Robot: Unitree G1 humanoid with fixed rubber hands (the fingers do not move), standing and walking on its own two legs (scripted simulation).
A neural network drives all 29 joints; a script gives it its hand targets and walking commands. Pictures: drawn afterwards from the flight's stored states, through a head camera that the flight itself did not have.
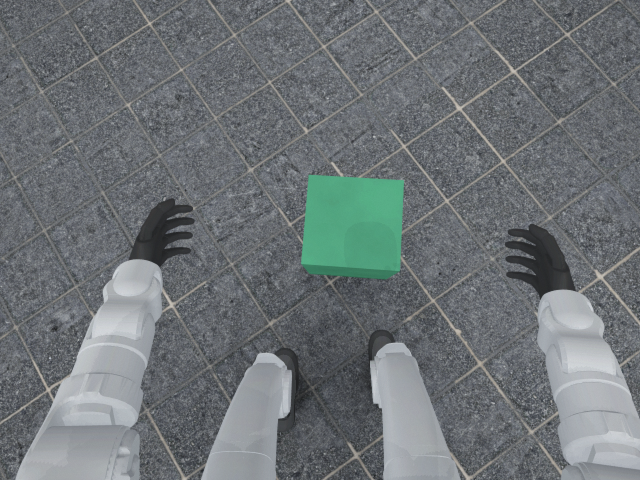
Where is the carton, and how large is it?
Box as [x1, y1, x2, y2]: [301, 175, 403, 279]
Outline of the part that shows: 309,175 301,264 309,273 384,279 399,270 403,180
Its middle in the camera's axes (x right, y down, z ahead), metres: +0.08 -0.02 +0.96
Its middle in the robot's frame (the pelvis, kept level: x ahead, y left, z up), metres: +0.48 -0.04 -0.57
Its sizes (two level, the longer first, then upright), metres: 0.210 0.200 0.250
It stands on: the floor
